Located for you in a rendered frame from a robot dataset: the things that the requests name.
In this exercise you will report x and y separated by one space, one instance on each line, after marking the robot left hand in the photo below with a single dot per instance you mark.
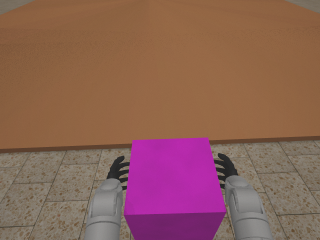
114 172

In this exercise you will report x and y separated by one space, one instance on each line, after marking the right robot forearm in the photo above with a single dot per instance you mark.
248 216

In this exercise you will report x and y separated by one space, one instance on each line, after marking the carton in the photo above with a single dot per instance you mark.
173 191

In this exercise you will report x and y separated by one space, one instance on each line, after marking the left robot forearm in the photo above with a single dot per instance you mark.
105 211

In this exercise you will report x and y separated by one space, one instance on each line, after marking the robot right hand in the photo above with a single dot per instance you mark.
228 170

